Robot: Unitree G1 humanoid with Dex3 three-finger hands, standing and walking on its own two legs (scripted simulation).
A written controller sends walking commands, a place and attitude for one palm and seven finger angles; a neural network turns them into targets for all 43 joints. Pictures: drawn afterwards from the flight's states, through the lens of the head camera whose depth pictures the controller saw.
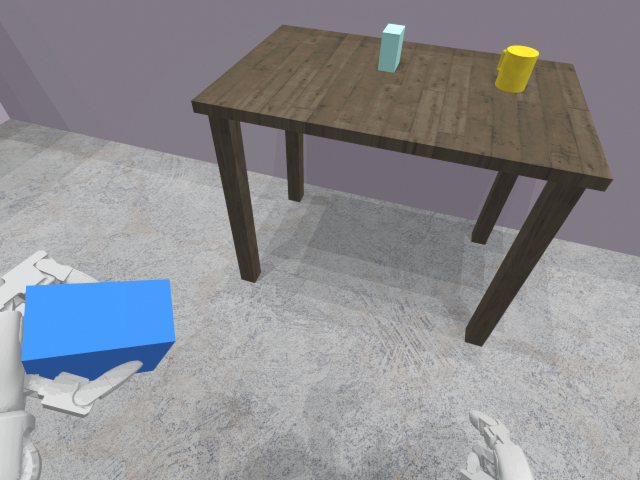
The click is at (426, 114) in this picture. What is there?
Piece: table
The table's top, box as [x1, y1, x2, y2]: [191, 25, 612, 191]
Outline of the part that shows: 191,100 194,112 604,191 612,180 572,64 537,59 524,90 518,93 511,93 500,90 494,85 498,72 496,70 496,67 501,54 403,41 399,63 395,71 392,73 380,71 377,69 381,38 282,25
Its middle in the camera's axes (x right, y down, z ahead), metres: +0.23 -0.44 +1.13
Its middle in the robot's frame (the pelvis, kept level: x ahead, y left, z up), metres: +1.15 -0.16 -0.02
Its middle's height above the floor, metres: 0.75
